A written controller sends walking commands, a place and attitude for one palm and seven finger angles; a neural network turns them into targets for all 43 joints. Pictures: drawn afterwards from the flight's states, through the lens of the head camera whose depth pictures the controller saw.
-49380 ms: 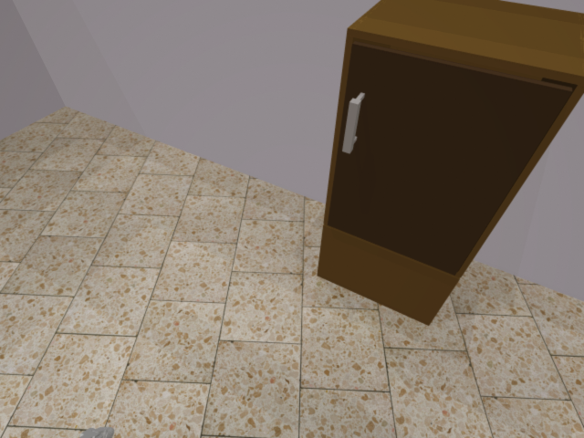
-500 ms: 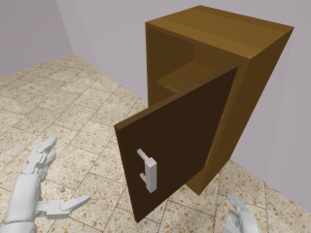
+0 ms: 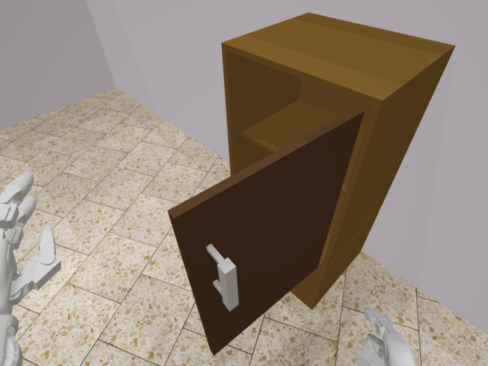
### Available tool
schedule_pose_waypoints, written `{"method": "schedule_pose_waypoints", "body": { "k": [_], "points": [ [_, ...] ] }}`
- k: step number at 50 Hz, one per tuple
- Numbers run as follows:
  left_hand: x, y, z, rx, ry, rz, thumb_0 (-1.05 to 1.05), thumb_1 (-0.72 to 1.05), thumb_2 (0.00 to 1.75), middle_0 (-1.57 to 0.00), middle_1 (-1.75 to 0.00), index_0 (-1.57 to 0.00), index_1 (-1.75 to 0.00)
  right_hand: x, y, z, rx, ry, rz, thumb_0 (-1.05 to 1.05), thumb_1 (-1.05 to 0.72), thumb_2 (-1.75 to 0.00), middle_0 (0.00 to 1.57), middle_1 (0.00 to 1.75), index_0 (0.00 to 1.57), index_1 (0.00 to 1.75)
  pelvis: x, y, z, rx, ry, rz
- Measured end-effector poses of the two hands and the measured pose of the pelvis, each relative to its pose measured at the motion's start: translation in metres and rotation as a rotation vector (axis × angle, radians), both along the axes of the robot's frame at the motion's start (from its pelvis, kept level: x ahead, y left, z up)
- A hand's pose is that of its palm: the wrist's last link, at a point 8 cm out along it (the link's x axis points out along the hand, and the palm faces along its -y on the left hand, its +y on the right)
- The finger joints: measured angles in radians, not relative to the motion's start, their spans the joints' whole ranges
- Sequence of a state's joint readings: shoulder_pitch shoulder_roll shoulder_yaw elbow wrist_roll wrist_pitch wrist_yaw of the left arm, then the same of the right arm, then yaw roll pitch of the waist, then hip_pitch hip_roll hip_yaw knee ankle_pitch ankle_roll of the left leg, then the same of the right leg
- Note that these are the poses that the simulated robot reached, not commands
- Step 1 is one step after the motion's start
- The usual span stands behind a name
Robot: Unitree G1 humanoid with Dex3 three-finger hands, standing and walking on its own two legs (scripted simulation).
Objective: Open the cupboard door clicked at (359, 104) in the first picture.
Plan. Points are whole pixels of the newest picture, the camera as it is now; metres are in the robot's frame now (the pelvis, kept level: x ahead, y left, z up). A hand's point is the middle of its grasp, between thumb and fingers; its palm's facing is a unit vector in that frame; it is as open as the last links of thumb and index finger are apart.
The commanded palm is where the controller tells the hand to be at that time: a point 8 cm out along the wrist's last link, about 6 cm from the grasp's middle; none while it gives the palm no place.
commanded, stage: draw the hand back to the body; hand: left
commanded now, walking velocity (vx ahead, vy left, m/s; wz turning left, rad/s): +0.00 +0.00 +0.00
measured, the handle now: (222, 277) +0.27 +0.08 +0.00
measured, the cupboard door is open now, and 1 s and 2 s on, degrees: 84 84 84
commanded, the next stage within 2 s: step back with the hand held close in 0.24 s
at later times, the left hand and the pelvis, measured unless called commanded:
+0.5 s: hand (68, 257) +0.19 +0.25 +0.16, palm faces +0.44 -0.78 -0.44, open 7.4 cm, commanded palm +0.14 +0.28 +0.18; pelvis +0.00 -0.02 +0.00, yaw +0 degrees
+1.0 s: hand (12, 309) +0.13 +0.28 +0.15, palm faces +0.39 -0.77 -0.50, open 7.4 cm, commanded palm +0.06 +0.32 +0.18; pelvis -0.08 +0.02 -0.01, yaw +0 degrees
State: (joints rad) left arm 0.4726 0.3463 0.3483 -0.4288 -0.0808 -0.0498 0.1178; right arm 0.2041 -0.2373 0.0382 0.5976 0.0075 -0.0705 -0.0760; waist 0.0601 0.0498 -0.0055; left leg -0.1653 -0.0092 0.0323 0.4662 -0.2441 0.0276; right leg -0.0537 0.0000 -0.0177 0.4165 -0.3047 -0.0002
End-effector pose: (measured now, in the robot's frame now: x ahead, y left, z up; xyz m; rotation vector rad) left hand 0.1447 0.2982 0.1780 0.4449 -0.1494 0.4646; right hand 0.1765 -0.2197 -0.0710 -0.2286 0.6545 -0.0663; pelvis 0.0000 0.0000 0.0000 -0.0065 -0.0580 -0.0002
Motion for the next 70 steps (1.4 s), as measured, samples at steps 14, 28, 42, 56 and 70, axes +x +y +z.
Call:
{"method": "schedule_pose_waypoints", "body": {
  "k": [14, 28, 42, 56, 70],
  "points": [
    [-0.003, -0.021, -0.002, 0.001, 0.022, -0.016, 0.01, 0.89, 0.89, -0.21, -0.3, -0.21, -0.3, -0.002, -0.019, -0.004, 0.003, 0.012, -0.018, 0.01, -0.9, -0.9, 0.2, 0.3, 0.2, 0.3, 0.0, -0.018, 0.001, 0.004, -0.014, 0.004],
    [0.008, -0.018, 0.0, 0.078, 0.047, -0.048, 0.01, 0.89, 0.9, -0.21, -0.3, -0.21, -0.3, -0.009, -0.034, -0.003, -0.009, 0.058, -0.077, 0.01, -0.9, -0.9, 0.2, 0.3, 0.21, 0.3, -0.009, -0.018, 0.001, -0.006, 0.038, -0.011],
    [-0.02, 0.001, 0.001, 0.133, 0.038, -0.134, 0.01, 0.89, 0.89, -0.21, -0.3, -0.22, -0.3, -0.066, -0.023, 0.003, -0.053, 0.09, -0.156, 0.01, -0.9, -0.9, 0.2, 0.3, 0.2, 0.3, -0.048, 0.005, -0.002, -0.015, 0.052, -0.03],
    [-0.09, 0.023, -0.002, 0.176, -0.042, -0.037, 0.01, 0.89, 0.89, -0.21, -0.3, -0.22, -0.3, -0.115, 0.008, -0.02, -0.038, 0.096, -0.058, 0.01, -0.9, -0.9, 0.2, 0.3, 0.21, 0.3, -0.096, 0.015, -0.016, -0.03, 0.04, 0.049],
    [-0.121, 0.052, -0.001, 0.134, -0.119, -0.033, 0.01, 0.89, 0.9, -0.21, -0.3, -0.22, -0.3, -0.139, 0.033, -0.005, -0.078, 0.072, -0.033, 0.01, -0.9, -0.9, 0.2, 0.3, 0.21, 0.3, -0.136, 0.036, -0.011, -0.048, 0.057, 0.039]
  ]
}}
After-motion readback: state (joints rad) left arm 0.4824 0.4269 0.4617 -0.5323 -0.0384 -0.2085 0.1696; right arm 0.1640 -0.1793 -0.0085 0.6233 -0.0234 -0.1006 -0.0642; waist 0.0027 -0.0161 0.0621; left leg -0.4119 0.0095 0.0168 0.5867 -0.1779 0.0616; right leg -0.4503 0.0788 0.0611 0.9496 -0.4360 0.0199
